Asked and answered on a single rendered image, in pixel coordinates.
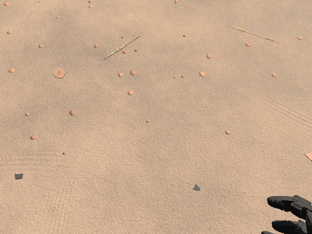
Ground right robot hand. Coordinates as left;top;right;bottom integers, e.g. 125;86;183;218
261;195;312;234

